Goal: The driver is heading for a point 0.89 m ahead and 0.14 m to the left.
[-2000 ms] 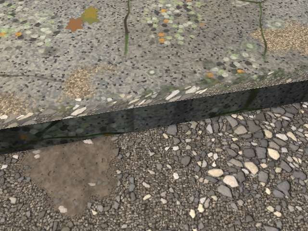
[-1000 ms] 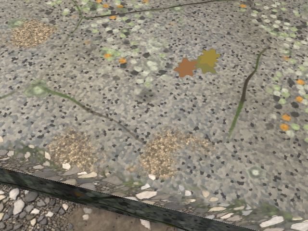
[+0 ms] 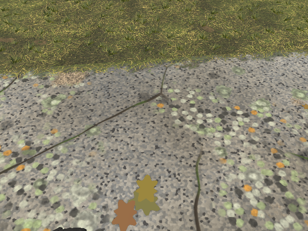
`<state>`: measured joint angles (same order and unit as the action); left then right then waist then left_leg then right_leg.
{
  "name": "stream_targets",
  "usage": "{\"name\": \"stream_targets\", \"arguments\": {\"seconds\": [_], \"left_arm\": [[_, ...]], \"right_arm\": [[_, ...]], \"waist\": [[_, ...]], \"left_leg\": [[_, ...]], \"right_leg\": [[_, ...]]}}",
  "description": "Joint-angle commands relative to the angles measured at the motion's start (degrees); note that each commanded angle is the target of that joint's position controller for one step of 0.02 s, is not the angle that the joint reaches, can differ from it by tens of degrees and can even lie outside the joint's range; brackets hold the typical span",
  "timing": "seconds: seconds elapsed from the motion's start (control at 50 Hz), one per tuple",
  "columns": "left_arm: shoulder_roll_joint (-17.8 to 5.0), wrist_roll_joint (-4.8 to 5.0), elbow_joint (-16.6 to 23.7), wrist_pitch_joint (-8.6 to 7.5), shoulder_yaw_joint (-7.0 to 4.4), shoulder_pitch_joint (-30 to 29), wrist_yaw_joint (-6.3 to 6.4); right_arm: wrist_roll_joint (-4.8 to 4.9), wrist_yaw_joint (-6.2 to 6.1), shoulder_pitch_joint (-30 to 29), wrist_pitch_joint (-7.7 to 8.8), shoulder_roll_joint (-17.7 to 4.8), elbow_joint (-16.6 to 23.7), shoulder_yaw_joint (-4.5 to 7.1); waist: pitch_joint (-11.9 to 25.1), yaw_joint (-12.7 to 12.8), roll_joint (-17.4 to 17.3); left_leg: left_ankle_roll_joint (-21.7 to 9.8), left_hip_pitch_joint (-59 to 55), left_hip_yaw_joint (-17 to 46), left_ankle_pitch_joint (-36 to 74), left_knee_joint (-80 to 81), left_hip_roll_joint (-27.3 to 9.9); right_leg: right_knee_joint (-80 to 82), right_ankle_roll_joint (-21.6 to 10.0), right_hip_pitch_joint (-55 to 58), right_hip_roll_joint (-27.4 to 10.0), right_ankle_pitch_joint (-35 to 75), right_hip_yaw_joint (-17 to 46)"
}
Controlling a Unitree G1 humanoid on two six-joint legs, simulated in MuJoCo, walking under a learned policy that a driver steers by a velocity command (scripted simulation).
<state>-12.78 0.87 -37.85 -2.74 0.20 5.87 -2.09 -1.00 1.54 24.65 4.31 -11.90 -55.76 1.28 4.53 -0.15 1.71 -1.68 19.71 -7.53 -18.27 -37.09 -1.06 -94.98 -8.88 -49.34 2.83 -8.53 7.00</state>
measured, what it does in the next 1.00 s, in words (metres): walks ahead, turning left: right foot, then left foot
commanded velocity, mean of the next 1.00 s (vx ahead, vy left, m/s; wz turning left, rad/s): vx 0.21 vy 0.00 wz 0.29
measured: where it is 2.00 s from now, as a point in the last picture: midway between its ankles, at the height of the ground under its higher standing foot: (127, 210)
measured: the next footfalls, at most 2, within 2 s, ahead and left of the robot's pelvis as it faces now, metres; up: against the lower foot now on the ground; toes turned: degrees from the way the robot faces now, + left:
right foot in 0.30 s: +0.33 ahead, -0.16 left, +0.00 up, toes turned -2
left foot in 0.76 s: +0.35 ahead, +0.10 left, +0.00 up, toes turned +19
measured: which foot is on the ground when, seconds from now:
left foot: down 0.00-0.32, up 0.34-0.74, down 0.76-1.00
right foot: up 0.00-0.28, down 0.30-0.76, up 0.78-1.00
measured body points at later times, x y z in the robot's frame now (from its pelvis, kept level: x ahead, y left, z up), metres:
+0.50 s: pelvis +0.23 -0.06 +0.02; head +0.27 -0.07 +0.47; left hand +0.34 +0.21 -0.09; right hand +0.34 -0.33 -0.11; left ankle +0.20 +0.09 -0.63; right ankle +0.29 -0.15 -0.72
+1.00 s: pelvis +0.30 -0.01 +0.02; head +0.33 +0.03 +0.46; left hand +0.36 +0.30 -0.10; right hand +0.54 -0.22 -0.07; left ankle +0.31 +0.09 -0.72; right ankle +0.35 -0.16 -0.65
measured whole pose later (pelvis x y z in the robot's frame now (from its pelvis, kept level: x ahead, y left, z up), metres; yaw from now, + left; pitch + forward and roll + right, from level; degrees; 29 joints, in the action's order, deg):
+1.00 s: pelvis +0.30 -0.01 +0.02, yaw +22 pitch +4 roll -2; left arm -16.1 -0.3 -42.5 0.0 -4.7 4.4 2.4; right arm 0.3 -1.4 10.7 -0.6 -15.6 -37.5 4.4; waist -1.5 -0.8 1.0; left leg -3.2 22.5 2.9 -9.5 -28.2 1.6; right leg -58.1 3.7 -31.9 -0.5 -22.5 1.3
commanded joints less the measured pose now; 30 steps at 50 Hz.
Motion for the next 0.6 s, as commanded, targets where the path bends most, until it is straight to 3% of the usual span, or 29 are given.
{"name": "stream_targets", "arguments": {"seconds": [0.02, 0.04, 0.08, 0.12, 0.16, 0.22, 0.24, 0.26, 0.28, 0.3, 0.32, 0.34, 0.36, 0.38, 0.4, 0.44, 0.5, 0.6], "left_arm": [[-2.85, -1.54, 0.7, 0.03, 0.2, 5.77, 0.7], [-2.97, -1.32, 0.95, -0.13, 0.04, 4.57, 0.6], [-2.69, -0.67, 1.27, -0.34, 0.03, -0.01, 0.16], [-1.62, 0.39, 2.19, -0.64, 0.12, -6.7, -0.24], [-1.53, 1.11, 2.48, -0.74, -0.31, -9.4, -0.72], [-2.4, 0.48, 2.03, -1.02, -0.95, -10.89, -1.0], [-3.16, 0.13, 1.82, -1.34, -1.41, -10.02, -1.06], [-4.57, -0.38, 0.75, -1.8, -2.22, -5.95, -0.9], [-6.74, -1.02, -1.6, -2.33, -3.37, 1.11, -0.48], [-10.44, -2.06, -3.29, -2.67, -4.6, 8.85, 0.2], [-16.14, -4.2, -3.58, -2.13, -5.69, 15.63, 1.29], [-14.6, -3.3, -3.12, -1.19, -5.43, 16.11, 1.5], [-10.9, -2.75, -2.37, -0.65, -4.66, 14.18, 1.85], [-9.08, -2.25, -1.98, -0.68, -4.14, 10.4, 2.36], [-7.69, -1.79, -1.97, -1.08, -3.76, 7.2, 2.42], [-5.71, -2.12, -2.4, -1.53, -3.39, 3.13, 2.56], [-7.56, -2.73, -3.16, -1.64, -4.23, 1.48, 3.61], [-10.31, -2.02, -3.51, -0.27, -5.46, 0.22, 4.78]], "right_arm": [[-0.24, -0.51, -9.03, 2.97, -2.61, 4.98, -0.52], [0.32, -1.18, -6.97, 3.19, -4.4, 4.32, -0.14], [1.29, -1.96, -3.58, 3.29, -6.79, 3.41, 0.53], [1.72, -2.26, 0.36, 2.67, -7.75, 2.6, 1.0], [1.84, -2.35, 1.0, 2.1, -9.19, 3.02, 1.7], [2.09, -2.03, 2.03, 0.73, -10.07, 2.49, 2.44], [2.0, -1.88, 2.24, 0.17, -10.0, 2.2, 2.62], [2.08, -1.9, 1.06, -0.4, -10.38, 2.04, 2.74], [2.02, -1.95, 0.51, -0.62, -10.17, 2.33, 2.7], [1.56, -1.85, -0.61, -0.23, -8.92, 3.66, 2.26], [-0.15, -1.48, 2.11, 0.76, -3.23, 5.76, 0.51], [1.06, -1.6, 4.89, 1.27, -1.88, 5.34, -0.14], [2.62, -1.71, 0.21, 1.09, -8.5, 5.58, 2.11], [3.34, -1.88, -4.47, 0.59, -8.36, 7.01, 2.45], [2.87, -2.41, -5.5, -0.37, -7.54, 6.71, 2.59], [2.35, -3.31, -4.4, -2.73, -6.35, 7.16, 3.13], [2.12, -3.79, -6.62, -4.24, -5.06, 9.88, 3.38], [1.75, -2.11, -12.11, -5.02, -5.79, 14.0, 3.44]], "waist": [[-6.6, 4.67, -4.22], [-4.76, 3.74, -5.85], [-3.3, 0.91, -4.97], [-4.65, -2.94, -5.28], [-6.58, -4.19, -6.95], [-9.73, -5.28, -8.13], [-9.62, -4.75, -8.79], [-7.6, -2.13, -9.6], [-3.27, 0.74, -9.37], [3.65, 3.89, -7.82], [14.12, 4.35, 6.29], [22.39, 4.36, 15.05], [18.32, 5.16, 7.7], [12.04, 3.78, 6.27], [8.04, 2.06, 3.86], [3.15, -1.09, 5.17], [-0.45, -2.26, 4.8], [-0.42, -1.15, 4.3]], "left_leg": [[-8.6, 9.72, 6.62, 8.83, 27.19, -7.45], [-9.18, 4.76, 6.58, 10.84, 28.5, -8.03], [-9.32, -4.37, 6.81, 13.04, 29.74, -9.12], [-9.2, -10.75, 7.94, 13.85, 30.93, -11.46], [-8.74, -14.68, 7.85, 12.23, 31.49, -13.12], [-7.77, -20.16, 7.86, 17.17, 28.26, -14.54], [-7.32, -20.78, 8.72, 23.18, 25.19, -14.58], [-6.05, -21.58, 8.56, 32.43, 19.75, -13.35], [-4.38, -20.75, 7.66, 39.21, 12.14, -10.51], [-2.11, -12.6, 6.06, 32.61, 2.33, -7.62], [1.37, 7.36, 4.52, 4.5, -17.18, -1.57], [3.62, 16.78, 8.86, -19.15, -31.01, 2.33], [3.75, 17.54, 12.91, -17.74, -36.84, -0.36], [3.66, 20.27, 11.88, -14.93, -38.02, -2.18], [3.98, 18.94, 11.74, -10.87, -36.08, -3.82], [4.6, 12.88, 10.65, -6.7, -32.92, -5.14], [5.29, 12.8, 9.67, -2.54, -27.62, -5.1], [4.59, 8.62, 7.47, 6.36, -13.71, -5.22]], "right_leg": [[18.45, 4.44, 5.75, -3.14, 8.96, -2.39], [22.73, 5.64, 5.72, -4.33, 10.58, -4.05], [34.01, 6.61, 5.76, -7.17, 13.93, -6.89], [45.16, 7.17, 6.42, -7.51, 13.5, -8.39], [54.22, 7.84, 9.05, -7.27, 10.55, -8.81], [63.65, 7.34, 12.14, -5.88, 6.67, -9.67], [66.51, 6.87, 15.4, -4.76, 5.52, -9.7], [70.4, 5.8, 21.03, -3.26, 5.57, -9.8], [73.35, 4.55, 30.73, -1.85, 8.96, -10.14], [69.16, 2.72, 46.06, -6.85, 22.16, -6.6], [61.64, -4.04, 69.4, -22.63, 48.14, 8.75], [67.46, -10.95, 74.2, -30.53, 45.76, 21.04], [69.79, -9.21, 65.43, -27.61, 41.2, 16.37], [70.68, -7.03, 59.25, -24.97, 36.33, 9.54], [73.21, -5.55, 51.84, -22.66, 32.2, 4.71], [78.12, -4.17, 40.1, -20.49, 25.37, -1.42], [81.53, -5.11, 34.94, -20.54, 22.33, -6.36], [81.65, -4.71, 35.88, -20.83, 17.85, -12.1]]}}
